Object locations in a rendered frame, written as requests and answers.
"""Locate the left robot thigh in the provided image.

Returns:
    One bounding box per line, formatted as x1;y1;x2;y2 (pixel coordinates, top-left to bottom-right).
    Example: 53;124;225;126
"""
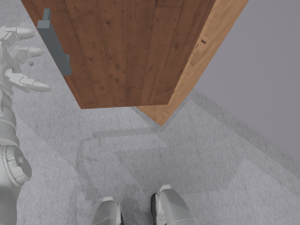
90;200;121;225

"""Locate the robot left upper arm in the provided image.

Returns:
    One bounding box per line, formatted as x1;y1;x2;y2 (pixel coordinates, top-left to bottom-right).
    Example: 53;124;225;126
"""
0;144;32;225

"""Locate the left robot hand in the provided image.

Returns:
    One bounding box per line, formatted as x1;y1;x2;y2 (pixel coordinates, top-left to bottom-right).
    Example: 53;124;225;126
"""
0;26;52;93

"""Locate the cupboard door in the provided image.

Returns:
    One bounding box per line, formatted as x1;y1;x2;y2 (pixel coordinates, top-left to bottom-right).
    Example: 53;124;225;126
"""
21;0;216;110

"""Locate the robot right shin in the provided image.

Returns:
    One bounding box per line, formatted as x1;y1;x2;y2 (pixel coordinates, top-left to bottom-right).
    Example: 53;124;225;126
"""
156;185;171;225

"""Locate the left robot forearm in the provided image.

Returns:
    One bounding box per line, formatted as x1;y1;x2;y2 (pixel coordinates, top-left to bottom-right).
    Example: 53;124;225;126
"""
0;80;20;148

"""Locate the handle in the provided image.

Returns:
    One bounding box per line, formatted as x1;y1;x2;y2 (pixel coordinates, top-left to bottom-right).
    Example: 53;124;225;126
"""
37;7;72;76

